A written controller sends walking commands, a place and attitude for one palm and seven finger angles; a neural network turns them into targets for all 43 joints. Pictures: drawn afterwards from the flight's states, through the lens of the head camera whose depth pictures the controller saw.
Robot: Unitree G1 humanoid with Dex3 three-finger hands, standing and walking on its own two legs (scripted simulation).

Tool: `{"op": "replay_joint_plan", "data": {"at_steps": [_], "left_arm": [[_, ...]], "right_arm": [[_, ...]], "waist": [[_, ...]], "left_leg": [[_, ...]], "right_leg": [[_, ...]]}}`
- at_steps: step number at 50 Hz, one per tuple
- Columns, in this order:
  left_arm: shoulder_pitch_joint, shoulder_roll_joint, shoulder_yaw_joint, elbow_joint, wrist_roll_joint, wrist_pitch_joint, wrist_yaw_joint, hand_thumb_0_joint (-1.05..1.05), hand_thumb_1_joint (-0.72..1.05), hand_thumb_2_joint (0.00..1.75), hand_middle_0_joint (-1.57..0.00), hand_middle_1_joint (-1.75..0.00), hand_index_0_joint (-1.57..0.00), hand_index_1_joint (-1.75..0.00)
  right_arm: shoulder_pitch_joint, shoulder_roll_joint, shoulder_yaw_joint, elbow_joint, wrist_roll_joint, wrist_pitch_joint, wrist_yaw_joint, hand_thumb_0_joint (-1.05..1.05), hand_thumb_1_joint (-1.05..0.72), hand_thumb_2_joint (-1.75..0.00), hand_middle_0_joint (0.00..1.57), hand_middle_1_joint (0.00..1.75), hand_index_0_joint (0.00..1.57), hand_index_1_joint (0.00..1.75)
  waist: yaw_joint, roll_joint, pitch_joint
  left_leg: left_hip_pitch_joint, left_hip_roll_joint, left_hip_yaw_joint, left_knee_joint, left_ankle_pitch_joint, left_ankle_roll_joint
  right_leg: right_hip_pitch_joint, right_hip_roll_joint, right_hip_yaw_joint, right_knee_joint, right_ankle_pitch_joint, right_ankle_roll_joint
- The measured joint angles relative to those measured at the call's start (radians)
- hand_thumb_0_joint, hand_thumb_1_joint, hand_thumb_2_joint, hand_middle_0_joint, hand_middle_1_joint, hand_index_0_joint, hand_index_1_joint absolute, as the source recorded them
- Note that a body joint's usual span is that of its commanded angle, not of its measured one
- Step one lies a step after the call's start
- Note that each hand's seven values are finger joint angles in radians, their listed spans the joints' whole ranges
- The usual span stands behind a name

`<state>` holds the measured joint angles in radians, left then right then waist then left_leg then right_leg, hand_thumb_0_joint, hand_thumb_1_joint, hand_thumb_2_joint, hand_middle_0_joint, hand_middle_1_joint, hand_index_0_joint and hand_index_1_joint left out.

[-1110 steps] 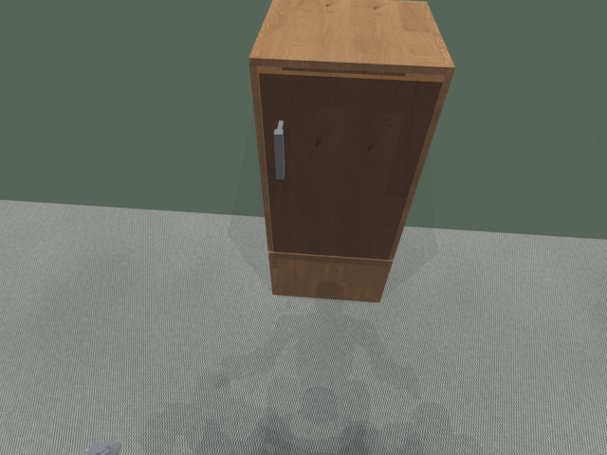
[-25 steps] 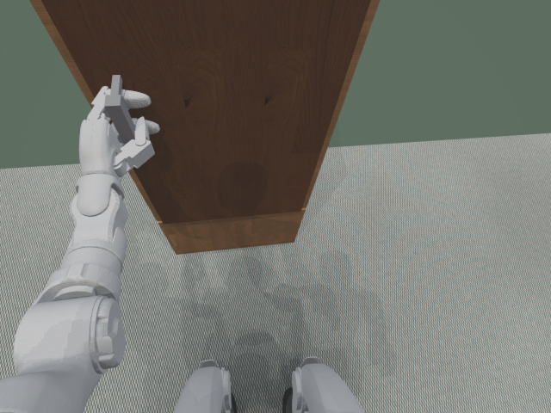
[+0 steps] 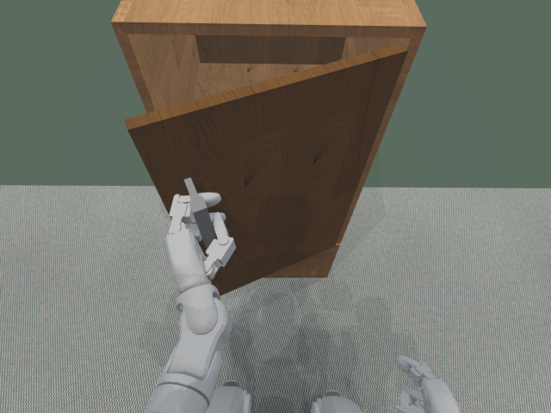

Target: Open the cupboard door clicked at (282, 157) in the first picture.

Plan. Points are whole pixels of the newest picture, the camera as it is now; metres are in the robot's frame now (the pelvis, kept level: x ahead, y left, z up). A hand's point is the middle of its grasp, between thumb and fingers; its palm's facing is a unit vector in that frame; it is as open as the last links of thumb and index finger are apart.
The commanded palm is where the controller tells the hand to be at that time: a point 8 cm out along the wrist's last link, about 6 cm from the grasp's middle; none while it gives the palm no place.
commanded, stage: pull the door open along its arc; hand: left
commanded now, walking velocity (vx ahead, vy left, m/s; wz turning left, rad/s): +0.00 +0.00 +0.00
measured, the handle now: (201, 217) +0.38 +0.14 +0.04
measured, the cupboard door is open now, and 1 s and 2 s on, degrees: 25 42 46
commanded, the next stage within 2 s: open thumb and fingers to let go in 0.40 s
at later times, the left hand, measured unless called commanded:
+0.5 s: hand (282, 306) +0.26 +0.01 +0.04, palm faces +0.25 -0.97 -0.07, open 5.6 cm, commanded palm +0.22 +0.06 +0.04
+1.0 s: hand (273, 296) +0.27 +0.02 +0.03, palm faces +0.39 -0.92 -0.06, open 12.0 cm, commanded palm +0.23 +0.06 +0.04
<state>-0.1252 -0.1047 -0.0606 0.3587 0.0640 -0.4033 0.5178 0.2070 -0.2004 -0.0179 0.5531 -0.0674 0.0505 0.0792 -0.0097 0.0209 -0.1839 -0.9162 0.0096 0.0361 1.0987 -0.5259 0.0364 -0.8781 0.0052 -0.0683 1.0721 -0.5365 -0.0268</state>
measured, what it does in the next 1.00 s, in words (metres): shifts its weight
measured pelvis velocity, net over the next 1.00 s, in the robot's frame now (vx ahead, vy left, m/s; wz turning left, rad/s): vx -0.01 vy -0.06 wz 0.06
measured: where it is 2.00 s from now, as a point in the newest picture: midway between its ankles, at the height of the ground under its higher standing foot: outside the picture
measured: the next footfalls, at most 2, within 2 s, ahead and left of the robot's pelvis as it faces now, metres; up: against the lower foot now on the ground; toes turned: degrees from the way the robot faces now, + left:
none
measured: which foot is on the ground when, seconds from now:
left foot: down 0.00-1.00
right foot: down 0.00-1.00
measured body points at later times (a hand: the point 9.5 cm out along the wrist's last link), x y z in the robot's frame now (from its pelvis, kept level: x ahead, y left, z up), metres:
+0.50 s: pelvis +0.00 -0.05 +0.01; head +0.04 -0.06 +0.45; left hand +0.24 +0.06 +0.05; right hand +0.20 -0.25 -0.08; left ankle +0.00 +0.09 -0.66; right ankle -0.02 -0.11 -0.66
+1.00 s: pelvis -0.01 -0.06 +0.00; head +0.06 -0.08 +0.44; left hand +0.25 +0.07 +0.04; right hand +0.17 -0.27 -0.12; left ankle +0.00 +0.10 -0.66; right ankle -0.02 -0.11 -0.66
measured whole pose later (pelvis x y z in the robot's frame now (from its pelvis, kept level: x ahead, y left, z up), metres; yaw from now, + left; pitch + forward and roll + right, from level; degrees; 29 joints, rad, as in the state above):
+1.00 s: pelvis -0.01 -0.06 +0.00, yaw +3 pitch +17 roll +2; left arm 0.17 -0.09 -0.23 0.14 0.10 -0.32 0.57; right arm 0.20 -0.19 0.00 0.58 -0.07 -0.08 0.00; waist -0.02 0.03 -0.19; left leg -0.88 -0.01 -0.05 1.08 -0.49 -0.05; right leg -0.86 0.01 -0.13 1.11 -0.56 -0.11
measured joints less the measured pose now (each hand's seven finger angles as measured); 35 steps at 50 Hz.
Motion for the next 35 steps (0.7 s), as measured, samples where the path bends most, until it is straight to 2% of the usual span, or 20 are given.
{"op": "replay_joint_plan", "data": {"at_steps": [3, 6, 11, 19, 24, 31, 35], "left_arm": [[0.028, -0.027, -0.057, -0.018, 0.046, 0.036, 0.073, -0.01, 0.76, 0.82, -0.33, -1.36, -0.40, -1.35], [0.063, -0.018, -0.109, -0.040, 0.057, 0.067, 0.099, -0.02, 0.75, 0.80, -0.34, -1.36, -0.39, -1.35], [0.165, 0.002, -0.179, -0.114, 0.049, 0.111, 0.078, -0.01, 0.74, 0.77, -0.37, -1.35, -0.37, -1.35], [0.347, 0.051, -0.266, -0.263, 0.038, 0.172, 0.005, -0.01, 0.72, 0.74, -0.34, -1.33, -0.39, -1.35], [0.396, 0.058, -0.266, -0.297, 0.040, 0.180, -0.013, -0.01, 0.71, 0.75, -0.34, -1.31, -0.40, -1.35], [0.316, 0.024, -0.198, -0.231, 0.044, 0.152, 0.028, -0.01, 0.68, 0.79, -0.37, -1.32, -0.41, -1.35], [0.301, 0.013, -0.167, -0.221, 0.031, 0.136, 0.038, 0.00, 0.59, 0.76, -0.37, -1.32, -0.43, -1.33]], "right_arm": [[-0.036, 0.018, 0.009, 0.005, -0.011, -0.010, -0.011, 0.01, -0.91, -0.90, 0.20, 0.30, 0.20, 0.30], [-0.059, 0.039, 0.021, 0.005, -0.014, -0.023, -0.021, 0.01, -0.91, -0.90, 0.20, 0.30, 0.20, 0.30], [-0.066, 0.059, 0.041, -0.006, -0.007, -0.047, -0.022, 0.01, -0.91, -0.90, 0.20, 0.30, 0.20, 0.30], [-0.051, 0.056, 0.058, -0.015, 0.006, -0.082, -0.011, 0.01, -0.90, -0.90, 0.20, 0.30, 0.20, 0.30], [-0.031, 0.038, 0.056, -0.030, 0.007, -0.088, -0.026, 0.01, -0.90, -0.90, 0.20, 0.30, 0.20, 0.30], [-0.022, 0.005, 0.027, 0.000, -0.003, -0.098, -0.061, 0.01, -0.90, -0.90, 0.20, 0.30, 0.20, 0.30], [-0.016, 0.002, 0.016, 0.018, -0.006, -0.105, -0.066, 0.01, -0.91, -0.90, 0.20, 0.30, 0.20, 0.30]], "waist": [[0.013, -0.001, 0.001], [0.017, -0.002, 0.001], [0.013, 0.003, -0.001], [-0.014, 0.009, -0.017], [-0.029, 0.007, -0.020], [-0.016, 0.000, -0.015], [-0.012, -0.001, -0.012]], "left_leg": [[0.009, -0.004, -0.010, 0.003, 0.002, -0.006], [0.023, -0.005, -0.021, -0.003, 0.008, -0.014], [0.059, -0.003, -0.035, -0.023, 0.017, -0.028], [0.104, 0.006, -0.045, -0.042, 0.016, -0.052], [0.120, 0.007, -0.056, -0.051, 0.018, -0.069], [0.082, 0.002, -0.072, -0.041, 0.029, -0.081], [0.068, -0.002, -0.078, -0.043, 0.035, -0.082]], "right_leg": [[0.011, -0.004, -0.010, 0.007, -0.004, -0.007], [0.028, -0.004, -0.021, 0.004, -0.004, -0.015], [0.066, 0.000, -0.035, -0.013, -0.002, -0.030], [0.105, 0.009, -0.043, -0.018, -0.013, -0.051], [0.119, 0.012, -0.054, -0.016, -0.022, -0.066], [0.080, 0.007, -0.070, 0.008, -0.027, -0.084], [0.062, 0.007, -0.070, 0.014, -0.025, -0.089]]}}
